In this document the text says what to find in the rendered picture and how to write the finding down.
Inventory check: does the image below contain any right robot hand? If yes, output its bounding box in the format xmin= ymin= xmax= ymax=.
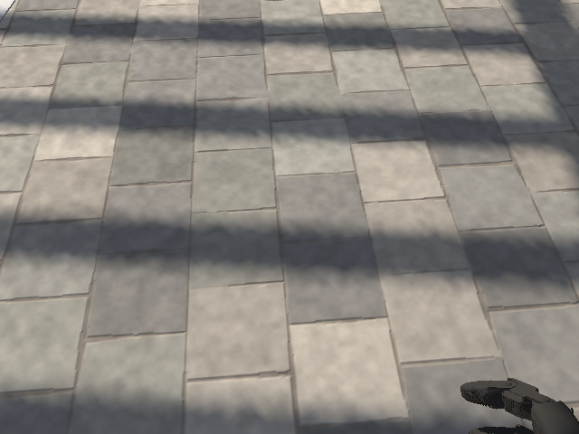
xmin=460 ymin=378 xmax=579 ymax=434

